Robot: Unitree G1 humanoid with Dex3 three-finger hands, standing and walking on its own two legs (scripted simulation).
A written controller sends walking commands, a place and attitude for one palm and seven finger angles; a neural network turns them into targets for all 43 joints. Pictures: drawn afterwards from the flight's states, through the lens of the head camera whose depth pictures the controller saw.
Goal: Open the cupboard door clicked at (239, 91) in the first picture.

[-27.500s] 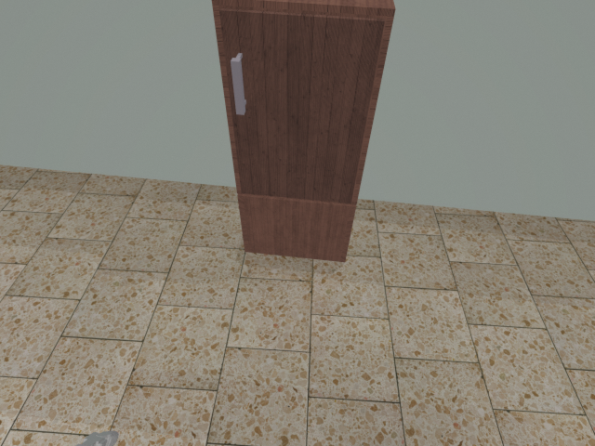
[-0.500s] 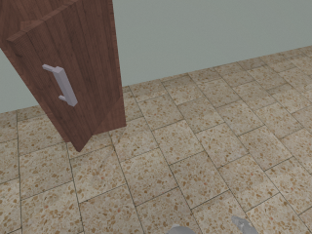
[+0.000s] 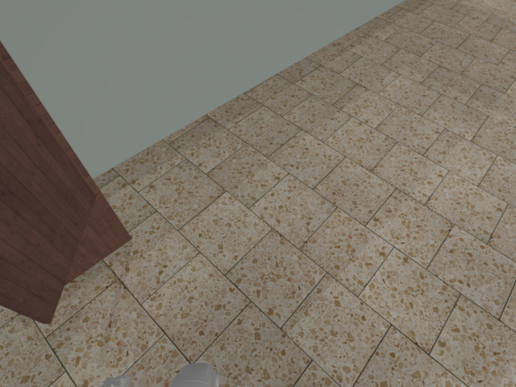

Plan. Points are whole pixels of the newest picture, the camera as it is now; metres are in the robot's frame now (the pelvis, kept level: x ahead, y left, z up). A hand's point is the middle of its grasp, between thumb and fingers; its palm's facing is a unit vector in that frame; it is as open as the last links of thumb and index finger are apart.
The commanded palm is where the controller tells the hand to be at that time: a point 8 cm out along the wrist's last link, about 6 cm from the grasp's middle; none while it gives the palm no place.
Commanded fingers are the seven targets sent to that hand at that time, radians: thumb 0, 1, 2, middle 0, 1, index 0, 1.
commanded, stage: walk to a spot facing it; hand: left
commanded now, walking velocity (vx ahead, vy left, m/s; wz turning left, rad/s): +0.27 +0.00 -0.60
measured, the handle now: out of the picture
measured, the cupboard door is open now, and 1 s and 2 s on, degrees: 46 46 46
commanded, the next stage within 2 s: turn to face it in 1.56 s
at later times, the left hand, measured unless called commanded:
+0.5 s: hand (214, 278) +0.33 +0.10 -0.16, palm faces -0.39 -0.90 -0.18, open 7.4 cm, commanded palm none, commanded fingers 0.00 0.90 0.90 -0.20 -0.30 -0.20 -0.30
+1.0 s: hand (226, 260) +0.38 +0.09 -0.19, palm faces -0.39 -0.91 -0.18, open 7.4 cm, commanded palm none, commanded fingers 0.00 0.90 0.90 -0.20 -0.30 -0.20 -0.30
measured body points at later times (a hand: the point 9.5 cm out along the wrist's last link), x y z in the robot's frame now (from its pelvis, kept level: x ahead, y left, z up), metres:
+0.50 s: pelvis +0.12 -0.03 -0.01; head +0.17 -0.04 +0.44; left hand +0.35 +0.15 -0.14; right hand -0.04 -0.22 -0.14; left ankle +0.04 +0.14 -0.74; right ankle +0.15 -0.14 -0.72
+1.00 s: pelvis +0.34 -0.10 -0.02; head +0.37 -0.09 +0.43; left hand +0.40 +0.13 -0.18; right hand +0.38 -0.39 -0.12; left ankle +0.47 -0.06 -0.74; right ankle +0.16 -0.14 -0.71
